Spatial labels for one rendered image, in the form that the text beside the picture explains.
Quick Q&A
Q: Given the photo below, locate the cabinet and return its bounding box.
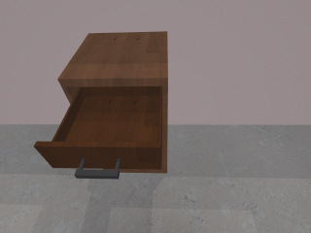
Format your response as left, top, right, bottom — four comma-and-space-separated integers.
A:
58, 31, 168, 174

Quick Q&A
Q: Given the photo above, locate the drawer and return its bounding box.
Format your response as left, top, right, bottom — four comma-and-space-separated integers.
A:
34, 86, 163, 170

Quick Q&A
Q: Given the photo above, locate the handle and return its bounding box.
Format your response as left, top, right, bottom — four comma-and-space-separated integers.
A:
74, 157, 121, 180

